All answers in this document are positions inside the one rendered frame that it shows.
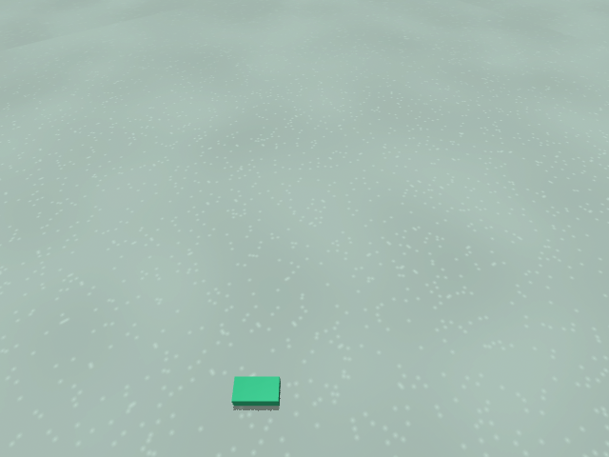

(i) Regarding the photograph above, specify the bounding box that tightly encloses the small box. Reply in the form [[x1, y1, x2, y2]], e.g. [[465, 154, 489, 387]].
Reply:
[[231, 376, 281, 406]]

